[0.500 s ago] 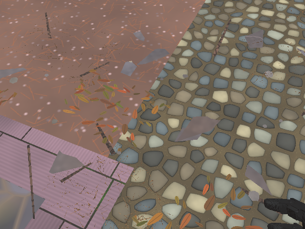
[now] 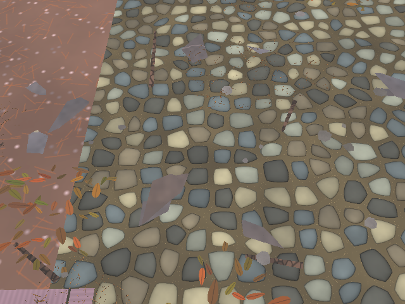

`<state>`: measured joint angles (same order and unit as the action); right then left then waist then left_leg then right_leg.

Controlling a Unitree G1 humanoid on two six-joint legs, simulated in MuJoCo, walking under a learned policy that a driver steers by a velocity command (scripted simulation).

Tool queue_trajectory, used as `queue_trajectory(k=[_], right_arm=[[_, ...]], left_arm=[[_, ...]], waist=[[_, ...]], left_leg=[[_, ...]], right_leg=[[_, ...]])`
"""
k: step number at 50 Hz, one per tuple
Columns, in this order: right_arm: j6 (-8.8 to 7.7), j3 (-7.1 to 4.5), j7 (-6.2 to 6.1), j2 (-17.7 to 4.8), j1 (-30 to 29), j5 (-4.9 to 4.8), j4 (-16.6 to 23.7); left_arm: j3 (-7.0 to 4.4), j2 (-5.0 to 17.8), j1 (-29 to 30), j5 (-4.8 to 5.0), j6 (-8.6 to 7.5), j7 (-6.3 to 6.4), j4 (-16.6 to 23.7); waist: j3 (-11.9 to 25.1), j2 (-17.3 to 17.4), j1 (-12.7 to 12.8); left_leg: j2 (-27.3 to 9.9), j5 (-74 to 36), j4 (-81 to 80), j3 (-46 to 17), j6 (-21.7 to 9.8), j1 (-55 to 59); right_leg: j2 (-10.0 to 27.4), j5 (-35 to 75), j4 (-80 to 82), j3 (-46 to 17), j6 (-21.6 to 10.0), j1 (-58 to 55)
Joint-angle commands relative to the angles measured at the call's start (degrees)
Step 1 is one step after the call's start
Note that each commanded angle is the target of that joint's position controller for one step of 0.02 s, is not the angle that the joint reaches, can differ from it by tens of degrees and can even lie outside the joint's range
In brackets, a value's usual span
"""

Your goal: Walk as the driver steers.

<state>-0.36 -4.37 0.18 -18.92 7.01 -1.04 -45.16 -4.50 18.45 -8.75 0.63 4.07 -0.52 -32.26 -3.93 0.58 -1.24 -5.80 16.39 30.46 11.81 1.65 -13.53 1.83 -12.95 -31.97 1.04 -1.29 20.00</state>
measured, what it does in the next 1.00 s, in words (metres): walks ahead: left foot, then right foot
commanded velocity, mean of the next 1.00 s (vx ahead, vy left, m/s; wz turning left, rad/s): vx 0.31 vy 0.00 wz -0.26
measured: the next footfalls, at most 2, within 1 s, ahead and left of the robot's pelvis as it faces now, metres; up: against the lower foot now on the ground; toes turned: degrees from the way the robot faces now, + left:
left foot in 0.42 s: +0.11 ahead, +0.12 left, +0.00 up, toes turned -12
right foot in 0.84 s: +0.34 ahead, -0.21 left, +0.00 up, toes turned -14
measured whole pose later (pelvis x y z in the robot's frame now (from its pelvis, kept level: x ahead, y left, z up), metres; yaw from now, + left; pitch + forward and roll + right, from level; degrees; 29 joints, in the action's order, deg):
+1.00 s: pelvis +0.29 -0.10 +0.01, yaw -13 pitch +1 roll +0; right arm -4.4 -2.6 0.5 -18.2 17.1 -1.2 -46.4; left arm -2.6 15.4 -13.0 -0.1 -4.0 -1.6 -39.6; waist -2.0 2.2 -0.7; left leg -4.8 18.3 65.2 -1.3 -1.0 -26.5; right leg -2.4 -9.9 -24.6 2.2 -3.4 15.9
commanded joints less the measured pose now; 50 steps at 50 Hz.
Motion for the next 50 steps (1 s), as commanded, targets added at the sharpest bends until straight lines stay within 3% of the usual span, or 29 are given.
queue_trajectory(k=[1,2,3,4,5,9,11,13,17,19,20,21,22,23,24,26,28,33,36,39,41,42,43,44,45,46,47,48,50], right_arm=[[-0.46,-0.16,-0.14,-3.3,-0.2,2.83,5.9],[-0.34,-1.06,-0.34,-6.0,-4.1,2.20,5.7],[-0.12,-1.27,-0.41,-6.4,-4.2,0.88,5.9],[0.04,-1.38,-0.88,-6.1,-2.9,0.83,4.8],[0.21,-1.62,-1.32,-6.8,-2.9,1.37,4.7],[0.34,-1.22,-1.19,-5.0,-1.5,1.04,4.3],[0.20,-0.70,-0.76,-4.0,-2.0,0.84,4.5],[-0.18,-0.46,0.08,-3.9,-3.1,0.51,4.9],[-2.15,-0.39,1.40,-4.1,-2.6,0.15,5.2],[-3.32,-0.23,1.73,-2.9,1.4,0.17,3.5],[-3.77,-0.32,1.57,-3.2,4.4,0.56,2.5],[-4.15,-0.77,1.14,-5.7,10.2,1.30,1.4],[-4.19,-2.10,1.20,-12.0,13.6,2.24,0.2],[-4.63,-2.27,1.24,-11.3,12.9,2.33,0.4],[-4.92,-1.38,0.72,-8.2,11.0,1.42,0.8],[-4.84,-0.58,0.10,-5.8,9.9,0.62,1.1],[-4.77,-0.08,-0.27,-4.9,11.3,0.86,0.8],[-3.98,-0.11,-0.52,-6.2,14.6,0.37,-0.4],[-3.52,-0.41,-0.30,-7.8,17.2,-0.14,-1.4],[-2.99,-0.85,-0.33,-8.9,17.3,-0.75,-2.1],[-2.65,-0.87,-0.54,-9.1,16.3,-0.84,-2.0],[-2.80,-0.15,-0.68,-7.4,16.1,-0.10,-1.4],[-3.55,1.79,-0.56,-1.4,19.8,0.94,1.3],[-4.84,2.12,-0.47,-1.2,19.6,0.36,1.0],[-5.52,0.50,0.02,-6.4,15.4,-1.31,2.1],[-5.86,0.57,0.27,-6.5,11.4,-1.68,3.1],[-5.90,0.63,0.20,-5.6,9.6,-0.78,3.3],[-5.43,0.34,0.14,-5.2,10.1,-0.01,2.9],[-4.28,0.72,0.35,-3.0,12.4,0.13,1.8]], left_arm=[[-4.81,17.3,-7.4,-1.49,-1.22,1.28,3.8],[-3.83,13.2,-8.3,-1.82,-2.51,0.75,3.6],[-3.18,12.0,-6.6,-1.61,-3.48,0.70,3.0],[-3.00,10.8,-3.8,-0.72,-3.82,0.92,2.9],[-2.50,9.6,-1.3,0.08,-3.61,1.23,3.2],[-2.20,9.5,0.3,-0.64,-2.91,2.09,3.8],[-2.20,9.2,-1.1,-0.01,-2.74,2.41,3.2],[-2.05,9.3,-1.8,-0.05,-2.89,2.26,2.7],[-1.28,8.6,-3.9,-0.36,-3.43,1.39,0.6],[-0.63,7.6,-2.9,-0.24,-3.56,1.22,0.1],[0.00,5.9,-2.5,-0.42,-3.77,1.25,0.1],[1.06,2.4,-1.0,-0.58,-4.16,1.25,0.8],[1.30,1.3,-0.3,0.07,-5.09,1.29,3.3],[0.00,5.9,2.1,1.00,-6.02,1.67,3.7],[-0.70,7.5,0.8,1.37,-6.56,1.48,2.7],[-0.63,6.2,0.0,0.21,-7.17,0.85,1.2],[-0.12,3.8,1.9,-0.26,-7.84,0.28,1.1],[1.63,-0.9,8.4,0.22,-8.58,-0.87,2.6],[1.53,-0.2,10.9,0.76,-8.86,-1.83,3.1],[0.77,2.0,9.5,1.08,-9.03,-2.28,3.0],[-1.12,5.3,-0.8,0.59,-8.81,-1.63,0.0],[-2.30,7.8,-10.0,0.46,-8.47,-0.95,-2.4],[-3.43,13.6,-17.8,-1.16,-8.02,-0.36,-3.5],[-2.67,11.5,-19.1,-0.51,-7.97,-0.55,-4.3],[-1.32,8.1,-14.7,-0.19,-8.18,-0.69,-4.4],[-0.74,6.5,-11.3,-0.08,-8.22,-0.66,-4.2],[-0.31,5.3,-8.2,-0.41,-8.35,-0.85,-4.4],[0.11,3.8,-5.9,-0.91,-8.75,-1.01,-4.3],[0.06,3.4,-4.0,-0.86,-9.44,-1.03,-4.7]], waist=[[11.5,-19.8,2.3],[14.1,-10.9,5.7],[12.4,-9.0,4.1],[11.2,-6.3,2.5],[10.1,-6.3,1.8],[11.3,-7.8,0.6],[12.2,-7.8,1.6],[10.4,-10.3,2.9],[6.9,-10.2,3.2],[5.3,-8.4,0.4],[5.4,-7.0,-1.1],[5.9,-0.4,-2.9],[3.7,11.3,-2.1],[-1.7,10.4,-3.3],[-3.5,8.3,-1.8],[-2.3,7.7,-1.0],[-1.2,6.7,-1.9],[-0.5,6.6,-4.5],[-1.3,6.8,-5.3],[-1.2,7.6,-2.7],[5.6,6.2,3.8],[12.1,4.6,8.3],[22.5,-8.8,8.6],[27.3,-16.5,8.2],[17.4,-12.3,7.7],[11.0,-9.2,6.4],[6.9,-5.5,4.6],[5.2,-6.0,2.6],[4.7,-6.6,0.3]], left_leg=[[5.1,21.9,27.3,-3.8,2.7,-22.5],[4.9,22.5,36.2,-12.9,2.7,-24.1],[4.0,18.2,37.8,-14.5,1.8,-24.5],[3.0,13.9,36.0,-15.1,1.6,-24.5],[2.7,10.9,33.6,-15.4,1.8,-24.2],[5.4,5.5,26.9,-14.8,3.4,-17.8],[5.5,3.3,19.6,-14.8,3.3,-15.9],[5.6,3.0,14.1,-13.9,2.4,-13.2],[6.1,4.2,5.7,-12.2,-0.4,-6.6],[6.4,-1.5,-3.3,-10.7,-2.6,1.6],[5.0,-1.4,-6.0,-12.5,-3.8,6.5],[-3.5,4.8,-10.5,-22.6,-6.5,12.5],[-13.4,20.3,-18.7,-42.4,-13.8,14.8],[-17.9,27.2,-21.8,-50.8,-18.2,11.9],[-15.9,26.0,-21.3,-46.8,-17.1,12.5],[-11.6,17.2,-21.3,-38.0,-13.8,15.0],[-8.5,5.8,-22.4,-30.7,-12.5,14.2],[-5.0,-10.2,-22.6,-19.4,-11.7,10.1],[-6.7,-12.0,-22.1,-18.8,-11.8,9.6],[-9.5,-19.7,-19.6,-19.3,-10.7,12.6],[-6.9,-39.3,-6.8,-15.0,-8.5,11.9],[-4.4,-37.1,5.4,-12.9,-6.6,4.7],[2.8,-15.1,28.8,-9.8,-2.5,-16.1],[7.6,15.3,39.8,-17.1,-2.1,-24.0],[3.8,13.0,44.2,-18.5,-2.8,-29.9],[1.1,8.2,43.0,-16.5,-3.6,-30.5],[-0.6,4.0,39.7,-15.6,-3.5,-28.9],[-2.3,0.8,36.8,-16.0,-3.3,-25.8],[-2.8,-2.1,34.8,-15.6,-2.2,-21.6]], right_leg=[[20.4,36.0,10.2,-31.8,-18.7,-23.4],[19.3,34.7,11.0,-30.1,-20.4,-21.9],[16.5,32.4,10.9,-24.8,-17.6,-19.8],[13.5,27.9,10.7,-21.4,-14.4,-18.2],[12.2,26.3,10.8,-20.1,-12.8,-16.5],[9.0,27.0,10.8,-18.3,-12.5,-12.5],[8.1,9.0,12.5,-19.8,-12.3,-12.5],[7.8,-9.0,15.1,-22.2,-12.3,-9.4],[8.2,-18.3,15.3,-25.5,-11.6,-4.9],[6.1,-21.4,13.4,-25.1,-9.7,-0.1],[3.8,-21.6,10.4,-24.0,-7.8,2.8],[-0.5,-20.8,-1.9,-18.7,-4.5,9.2],[-7.8,-19.2,-15.2,-7.9,-1.3,21.1],[-4.8,-19.7,-24.0,-10.0,-0.6,28.0],[-2.9,-14.9,-27.4,-11.4,-0.6,30.4],[-0.4,-7.5,-27.6,-8.6,0.2,31.6],[1.0,-0.5,-25.2,-5.5,1.3,28.7],[0.7,8.4,-9.1,-0.4,3.1,18.6],[-0.4,9.7,-2.6,0.8,2.5,13.3],[-0.9,7.7,1.4,0.3,-0.4,9.0],[-3.5,7.7,4.3,2.2,-3.5,-6.6],[-0.6,7.5,2.8,-0.5,-5.5,-21.2],[15.4,-1.9,3.7,-24.5,-13.0,-43.4],[20.8,-11.0,14.3,-44.2,-16.8,-43.8],[19.1,-14.6,15.9,-38.0,-14.4,-36.9],[16.7,-11.1,16.6,-30.0,-13.0,-29.2],[14.1,-5.5,18.3,-24.5,-12.4,-22.0],[12.0,-0.3,19.9,-20.5,-11.8,-16.9],[10.6,5.0,23.0,-16.5,-12.5,-11.6]])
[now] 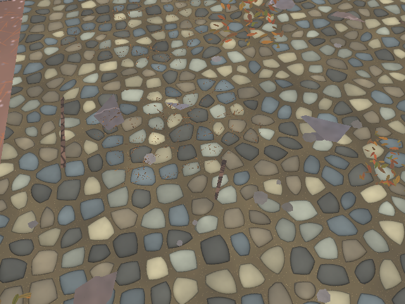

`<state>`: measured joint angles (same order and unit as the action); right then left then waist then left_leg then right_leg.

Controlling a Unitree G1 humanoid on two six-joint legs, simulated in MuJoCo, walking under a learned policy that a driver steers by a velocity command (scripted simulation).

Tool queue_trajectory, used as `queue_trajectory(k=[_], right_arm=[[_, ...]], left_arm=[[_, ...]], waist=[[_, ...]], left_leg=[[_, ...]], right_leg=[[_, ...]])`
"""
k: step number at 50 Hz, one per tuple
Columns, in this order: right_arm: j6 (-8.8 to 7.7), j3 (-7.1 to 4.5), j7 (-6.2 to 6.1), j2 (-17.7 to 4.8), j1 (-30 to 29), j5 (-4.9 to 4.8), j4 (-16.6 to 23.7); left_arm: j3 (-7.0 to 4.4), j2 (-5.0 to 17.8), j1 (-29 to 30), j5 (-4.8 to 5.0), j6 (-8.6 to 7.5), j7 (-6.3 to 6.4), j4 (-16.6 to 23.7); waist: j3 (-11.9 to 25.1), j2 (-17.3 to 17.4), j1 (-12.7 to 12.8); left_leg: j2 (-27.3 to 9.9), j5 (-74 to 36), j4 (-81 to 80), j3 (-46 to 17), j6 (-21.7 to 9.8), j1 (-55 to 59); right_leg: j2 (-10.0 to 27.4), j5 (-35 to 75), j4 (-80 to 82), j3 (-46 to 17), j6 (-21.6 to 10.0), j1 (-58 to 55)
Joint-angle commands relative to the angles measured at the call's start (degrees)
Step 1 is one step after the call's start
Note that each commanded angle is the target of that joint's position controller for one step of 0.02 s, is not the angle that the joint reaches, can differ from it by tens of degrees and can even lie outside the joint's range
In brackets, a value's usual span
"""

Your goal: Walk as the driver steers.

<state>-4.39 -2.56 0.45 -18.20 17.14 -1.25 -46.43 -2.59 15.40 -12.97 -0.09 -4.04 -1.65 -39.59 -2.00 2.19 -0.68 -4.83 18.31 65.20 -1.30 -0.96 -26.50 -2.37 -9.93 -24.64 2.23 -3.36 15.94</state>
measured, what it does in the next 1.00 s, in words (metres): walks ahead: left foot, then right foot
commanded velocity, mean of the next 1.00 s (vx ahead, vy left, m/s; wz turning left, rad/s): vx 0.41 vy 0.00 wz -0.01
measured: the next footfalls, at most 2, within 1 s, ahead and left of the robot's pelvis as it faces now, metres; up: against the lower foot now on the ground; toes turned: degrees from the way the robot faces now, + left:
left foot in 0.36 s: +0.39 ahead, +0.15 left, +0.00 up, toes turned +2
right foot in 0.84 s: +0.66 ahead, -0.08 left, +0.00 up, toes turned +0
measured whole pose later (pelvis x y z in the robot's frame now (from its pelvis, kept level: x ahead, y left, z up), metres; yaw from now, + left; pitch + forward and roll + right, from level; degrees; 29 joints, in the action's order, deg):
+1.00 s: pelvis +0.52 +0.01 -0.01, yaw +1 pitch +1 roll +0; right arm 0.0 -2.3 -1.3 -17.1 14.2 -0.4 -49.7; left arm -1.3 13.4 -5.4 -1.0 -3.0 -1.4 -46.2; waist -3.1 1.9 -1.0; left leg -1.0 31.5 57.5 -2.3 2.9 -20.5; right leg -1.3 -5.0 -27.4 1.7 -2.8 23.7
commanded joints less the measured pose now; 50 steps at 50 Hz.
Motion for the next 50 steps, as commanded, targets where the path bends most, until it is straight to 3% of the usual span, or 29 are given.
queue_trajectory(k=[1,5,8,12,15,16,17,18,19,20,21,22,23,24,26,28,31,35,39,41,42,43,44,45,46,47,48,50], right_arm=[[0.27,-0.98,0.01,-3.1,2.0,0.50,3.1],[0.41,-0.57,-0.05,-2.2,-6.1,1.26,5.7],[-0.49,0.15,0.83,-1.0,-12.9,0.89,7.4],[-0.97,0.11,2.01,-1.8,-18.6,0.41,9.8],[-1.13,-0.36,2.62,-3.2,-18.1,0.56,10.4],[-1.15,-0.85,2.53,-4.3,-15.5,0.61,9.9],[-1.13,-1.92,2.17,-6.0,-8.9,0.70,8.1],[-0.97,-3.22,1.56,-8.9,0.5,0.83,5.8],[-0.71,-4.60,1.22,-14.9,7.1,2.06,5.0],[-0.45,-3.76,1.37,-11.3,9.2,0.93,4.1],[-0.39,-2.61,1.28,-8.4,5.8,0.55,4.4],[-0.28,-2.21,1.08,-7.2,1.8,0.74,5.1],[-0.35,-1.82,1.14,-5.9,-1.5,1.23,5.3],[-0.74,-1.33,1.21,-4.2,-3.6,1.83,5.6],[-1.33,-1.35,1.35,-3.8,-4.8,1.78,5.4],[-1.91,-1.69,1.20,-5.0,-4.3,1.41,4.3],[-1.65,-2.03,0.46,-6.1,-2.3,1.24,2.8],[-0.63,-2.10,-0.37,-7.2,1.1,1.05,0.7],[0.90,-2.24,-0.93,-7.6,2.2,0.62,-1.2],[1.50,-2.40,-1.26,-7.9,-0.2,0.46,-1.4],[1.64,-2.02,-1.31,-6.7,0.4,0.75,-1.4],[1.35,-0.92,-1.29,-3.9,3.8,2.35,-0.4],[1.24,1.01,-0.78,1.7,12.9,2.31,-2.1],[1.56,0.02,-0.56,-2.9,12.3,1.01,-3.5],[2.16,-0.89,-0.69,-5.9,7.0,-0.16,-2.2],[2.99,-1.02,-1.35,-5.5,3.1,-0.03,-1.5],[4.04,-1.23,-1.98,-5.1,1.3,0.66,-1.2],[5.72,-1.02,-2.77,-3.3,2.4,1.04,-1.7]], left_arm=[[-1.92,6.6,0.3,0.14,-1.78,0.10,2.0],[-2.30,8.1,-1.9,0.24,-2.11,0.74,-0.6],[-2.63,9.8,-4.6,0.69,-1.63,1.31,-2.2],[-3.01,11.0,-8.9,1.36,-0.63,1.58,-5.2],[-3.35,11.7,-9.5,1.43,0.51,1.95,-6.6],[-3.46,12.2,-8.9,1.30,0.85,2.07,-6.7],[-3.28,12.1,-8.0,1.12,1.29,2.19,-6.7],[-2.38,10.2,-8.4,0.46,1.47,2.43,-6.2],[-0.41,4.1,-15.3,0.22,0.54,1.97,-4.6],[-0.07,4.1,-14.6,0.44,-0.62,1.72,-5.8],[-1.54,9.5,-9.5,2.10,-1.52,1.25,-4.3],[-1.46,9.7,-4.8,2.70,-1.99,1.16,-2.8],[-1.41,9.1,-2.3,1.82,-2.03,1.34,-2.3],[-1.73,8.7,-2.8,1.11,-1.54,1.51,-2.6],[-1.36,6.4,-5.5,0.83,-0.30,1.58,-3.9],[-1.10,5.4,-4.2,0.48,0.51,1.89,-3.5],[-0.73,4.6,1.9,0.09,0.28,1.82,-1.9],[0.03,2.9,9.7,-0.03,-0.95,0.72,-0.3],[-0.64,4.8,10.7,-0.11,-1.50,-0.45,0.2],[-1.52,6.7,5.2,-0.67,-1.57,-0.42,-1.7],[-2.35,8.8,0.1,-1.20,-1.74,-0.04,-3.5],[-3.01,13.0,-3.9,-2.19,-1.67,0.40,-3.9],[-2.29,11.7,-4.5,-2.23,-0.80,0.69,-4.3],[-1.47,8.0,-5.7,-0.63,-0.01,0.36,-4.6],[-1.20,7.4,-1.9,0.13,0.35,0.23,-4.4],[-0.78,6.3,2.3,-0.09,0.55,0.34,-4.0],[-0.33,5.2,5.9,-0.40,0.67,0.46,-3.8],[-0.45,5.2,9.8,-1.53,1.02,0.63,-4.3]], waist=[[2.0,-7.6,-0.8],[-1.5,-5.1,0.6],[-2.5,-4.6,3.2],[-3.4,-4.3,4.8],[-1.9,-5.3,3.4],[0.1,-6.3,1.7],[4.4,-6.2,-2.1],[11.7,-4.9,-6.0],[21.8,6.6,-4.6],[26.2,12.5,-5.7],[17.9,8.2,-6.0],[11.1,4.5,-4.7],[6.0,1.1,-3.0],[4.3,1.9,-0.9],[3.9,2.9,1.1],[2.3,2.1,1.7],[0.3,0.8,0.2],[-0.9,0.5,-2.7],[1.4,2.5,-1.9],[3.9,2.6,1.9],[7.3,0.6,3.9],[15.1,-6.8,3.3],[23.0,-18.0,0.6],[25.6,-13.5,2.8],[18.6,-10.1,2.8],[13.6,-6.9,1.9],[10.1,-6.2,0.8],[7.6,-9.9,-1.7]], left_leg=[[-3.9,-5.0,-1.5,-2.2,1.0,-8.8],[-3.7,-16.3,-15.1,-1.7,2.6,-12.3],[-1.5,-24.6,-26.7,0.4,2.3,-8.9],[-0.2,-24.2,-33.5,-0.3,0.6,-9.9],[1.2,-17.3,-35.9,0.4,-1.6,-7.8],[2.8,-14.8,-36.3,1.8,-2.6,-3.4],[4.8,-14.8,-37.5,3.9,-4.1,5.9],[2.2,-16.4,-35.5,1.6,-6.4,21.4],[-13.1,-8.6,-35.6,-23.0,-15.3,46.1],[-17.3,-0.8,-45.6,-41.1,-18.1,50.7],[-16.0,4.4,-47.6,-35.4,-15.3,45.0],[-14.0,2.3,-48.7,-27.9,-13.6,36.7],[-11.8,-2.9,-50.6,-22.3,-13.0,28.2],[-9.9,-7.6,-52.3,-18.4,-12.2,22.8],[-8.2,-12.7,-55.4,-14.2,-12.9,17.6],[-8.0,-16.8,-57.4,-10.6,-13.7,15.6],[-6.5,-19.7,-58.7,-6.0,-12.8,16.8],[-4.1,-29.7,-56.5,-0.3,-10.2,17.0],[-6.5,-33.9,-49.7,-1.6,-8.1,24.1],[-6.0,-37.6,-42.9,-1.9,-6.1,25.4],[-2.8,-37.8,-35.2,-0.6,-4.2,24.3],[1.4,-22.6,-22.5,1.5,-1.3,15.9],[7.5,16.7,-4.9,0.5,2.6,1.2],[6.7,23.2,0.6,-5.6,3.2,-0.5],[4.7,20.9,2.3,-5.0,3.4,-3.9],[2.8,17.5,0.6,-3.8,3.8,-4.7],[1.2,14.6,-2.7,-3.7,4.2,-3.1],[0.6,10.6,-11.5,-2.3,4.7,5.4]], right_leg=[[14.6,4.3,16.7,-15.7,-10.9,-6.1],[13.2,9.2,18.6,-10.0,-10.4,-5.7],[12.1,9.3,18.9,-6.6,-8.9,-5.8],[15.4,9.8,16.2,-7.3,-8.2,-13.7],[17.2,18.0,11.4,-7.8,-6.6,-19.8],[16.7,26.8,7.6,-7.4,-5.9,-20.8],[14.6,35.9,-0.8,-5.4,-4.6,-19.9],[11.6,32.7,-13.6,-3.3,-2.7,-13.1],[3.7,11.5,-36.9,-0.6,1.7,10.3],[-1.5,-22.2,-47.3,-7.5,2.6,20.3],[2.2,-21.0,-51.6,-10.0,1.7,26.3],[5.3,-16.2,-50.0,-7.8,1.1,27.2],[7.5,-11.9,-46.0,-6.5,1.2,25.9],[9.5,-8.7,-42.5,-7.0,1.3,22.4],[10.2,-6.1,-40.0,-6.5,2.3,17.7],[10.7,-3.2,-36.0,-6.0,3.6,18.9],[10.7,6.5,-25.1,-5.5,4.8,21.6],[6.8,17.5,-10.3,-2.2,4.8,15.3],[4.9,16.1,-4.5,-3.8,2.5,12.4],[3.6,15.3,-1.4,-3.4,0.6,5.5],[3.7,22.9,0.7,-2.8,-0.7,-2.7],[12.8,47.7,-4.9,-10.7,-4.3,-17.9],[25.2,56.1,-5.9,-26.1,-15.1,-32.9],[24.3,45.2,-3.1,-29.2,-16.0,-30.5],[22.0,35.1,-0.2,-25.2,-13.9,-24.1],[19.8,27.4,2.2,-22.5,-11.8,-17.5],[18.7,21.3,4.6,-20.3,-10.7,-10.5],[15.2,13.7,8.5,-15.6,-9.0,0.0]])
